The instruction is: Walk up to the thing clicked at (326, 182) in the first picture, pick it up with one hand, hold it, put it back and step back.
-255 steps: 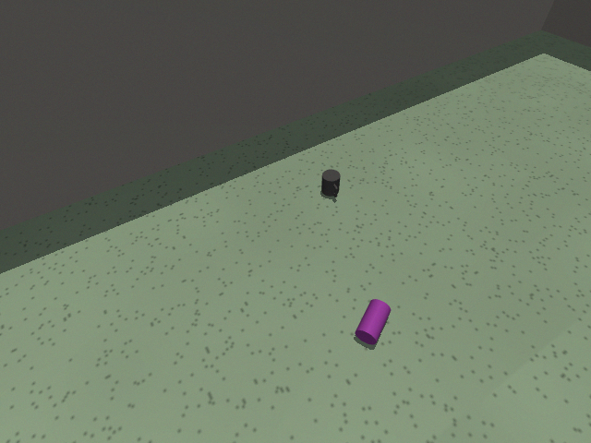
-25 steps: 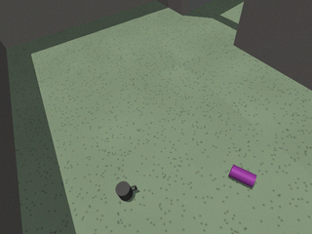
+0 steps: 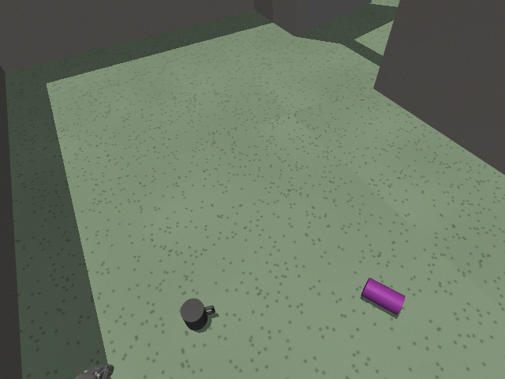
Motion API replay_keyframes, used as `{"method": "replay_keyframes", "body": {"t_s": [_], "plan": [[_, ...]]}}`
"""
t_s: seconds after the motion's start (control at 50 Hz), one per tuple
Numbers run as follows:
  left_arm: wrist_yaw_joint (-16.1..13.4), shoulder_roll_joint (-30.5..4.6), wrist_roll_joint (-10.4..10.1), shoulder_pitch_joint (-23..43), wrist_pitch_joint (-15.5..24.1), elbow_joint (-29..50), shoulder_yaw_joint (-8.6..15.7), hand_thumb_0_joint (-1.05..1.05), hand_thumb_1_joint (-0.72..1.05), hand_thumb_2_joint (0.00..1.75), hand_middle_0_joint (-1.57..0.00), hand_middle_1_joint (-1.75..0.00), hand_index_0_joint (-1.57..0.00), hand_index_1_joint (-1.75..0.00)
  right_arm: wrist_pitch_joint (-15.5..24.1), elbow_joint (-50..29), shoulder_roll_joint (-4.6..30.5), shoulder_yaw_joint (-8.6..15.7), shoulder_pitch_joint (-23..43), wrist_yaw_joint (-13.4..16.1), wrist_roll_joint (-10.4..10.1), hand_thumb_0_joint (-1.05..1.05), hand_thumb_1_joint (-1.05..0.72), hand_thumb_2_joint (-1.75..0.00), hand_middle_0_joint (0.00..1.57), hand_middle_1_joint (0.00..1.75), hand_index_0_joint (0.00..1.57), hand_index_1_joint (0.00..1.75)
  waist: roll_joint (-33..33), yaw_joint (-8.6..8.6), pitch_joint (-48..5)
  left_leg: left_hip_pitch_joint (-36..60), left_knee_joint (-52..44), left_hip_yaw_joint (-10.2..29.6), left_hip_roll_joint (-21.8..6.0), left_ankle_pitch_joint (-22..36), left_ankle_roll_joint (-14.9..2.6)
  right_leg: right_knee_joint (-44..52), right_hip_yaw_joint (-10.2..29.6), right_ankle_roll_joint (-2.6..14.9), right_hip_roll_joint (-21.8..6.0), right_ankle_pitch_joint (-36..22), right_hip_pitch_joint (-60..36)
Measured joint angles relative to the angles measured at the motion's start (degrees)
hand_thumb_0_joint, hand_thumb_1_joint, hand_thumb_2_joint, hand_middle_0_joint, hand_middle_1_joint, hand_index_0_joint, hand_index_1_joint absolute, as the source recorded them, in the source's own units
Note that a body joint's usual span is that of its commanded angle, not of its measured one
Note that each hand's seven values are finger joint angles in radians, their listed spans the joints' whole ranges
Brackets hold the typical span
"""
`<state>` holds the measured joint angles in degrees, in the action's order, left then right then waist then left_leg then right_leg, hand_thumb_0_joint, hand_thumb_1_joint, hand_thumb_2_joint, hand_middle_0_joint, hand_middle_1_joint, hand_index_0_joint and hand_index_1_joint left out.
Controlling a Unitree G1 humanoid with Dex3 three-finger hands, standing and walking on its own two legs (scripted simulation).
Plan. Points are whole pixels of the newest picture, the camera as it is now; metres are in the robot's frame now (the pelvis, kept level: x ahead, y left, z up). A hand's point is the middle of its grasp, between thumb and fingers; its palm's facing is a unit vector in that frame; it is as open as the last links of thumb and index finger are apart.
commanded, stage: walk up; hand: left
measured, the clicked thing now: (198, 313) +0.47 +0.26 -0.72
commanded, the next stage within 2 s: stand in 0.54 s
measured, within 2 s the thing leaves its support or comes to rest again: neither
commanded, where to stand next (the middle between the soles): +0.09 +0.02 m, yaw +2 degrees
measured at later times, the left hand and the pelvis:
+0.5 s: hand out of the picture +0.10 +0.27 -0.15, palm faces +0.04 -0.94 -0.33, open 7.4 cm; pelvis +0.01 +0.01 +0.00, yaw +2 degrees
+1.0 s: hand out of the picture +0.08 +0.26 -0.14, palm faces +0.01 -0.94 -0.35, open 7.4 cm; pelvis +0.01 +0.00 +0.01, yaw +1 degrees
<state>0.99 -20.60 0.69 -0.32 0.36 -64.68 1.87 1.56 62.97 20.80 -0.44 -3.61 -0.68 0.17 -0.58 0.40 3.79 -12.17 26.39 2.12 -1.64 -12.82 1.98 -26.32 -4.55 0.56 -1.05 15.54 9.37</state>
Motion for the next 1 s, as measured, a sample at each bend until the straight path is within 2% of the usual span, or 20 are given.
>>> {"method": "replay_keyframes", "body": {"t_s": [0.26,0.54,0.8,1.0], "plan": [[0.2,0.0,0.1,-1.0,-0.7,-0.3,0.5,0.0,0.9,0.89,-0.21,-0.3,-0.21,-0.3,-0.4,1.0,-0.6,0.2,-2.2,0.2,0.3,0.0,-0.9,-0.9,0.2,0.3,0.2,0.3,0.1,0.02,0.6,0.8,-1.5,0.7,0.7,0.5,-0.58,2.6,-0.8,-0.68,-0.6,-0.8,-1.8],[0.1,0.7,0.1,-1.4,-0.8,0.1,0.5,0.0,0.9,0.89,-0.21,-0.3,-0.21,-0.3,-0.5,-0.1,-0.8,0.4,-1.0,0.3,0.3,0.0,-0.9,-0.9,0.2,0.3,0.2,0.3,0.5,0.16,0.3,1.0,-1.8,1.5,1.4,0.3,-0.89,3.3,-1.7,-1.08,-1.2,-0.5,-2.6],[-0.2,1.2,-0.1,-3.1,-0.1,-1.8,-0.8,0.0,0.9,0.89,-0.21,-0.3,-0.21,-0.3,-0.3,0.7,-0.9,-0.3,1.1,0.4,0.4,0.0,-0.9,-0.9,0.2,0.3,0.2,0.3,-0.3,0.63,-0.3,4.3,-7.2,0.5,1.0,2.7,-0.52,7.3,-0.7,-0.95,-0.9,-2.5,-4.7],[-0.4,1.2,-0.1,-4.2,0.2,-1.9,-1.1,0.0,0.9,0.89,-0.21,-0.3,-0.21,-0.3,-0.6,1.8,-0.7,-0.3,0.6,0.3,0.3,0.0,-0.9,-0.9,0.2,0.3,0.2,0.3,-0.7,0.38,-0.8,5.1,-8.4,0.4,0.4,3.4,-0.03,8.5,-0.6,-0.48,-0.2,-3.3,-5.4]]}}
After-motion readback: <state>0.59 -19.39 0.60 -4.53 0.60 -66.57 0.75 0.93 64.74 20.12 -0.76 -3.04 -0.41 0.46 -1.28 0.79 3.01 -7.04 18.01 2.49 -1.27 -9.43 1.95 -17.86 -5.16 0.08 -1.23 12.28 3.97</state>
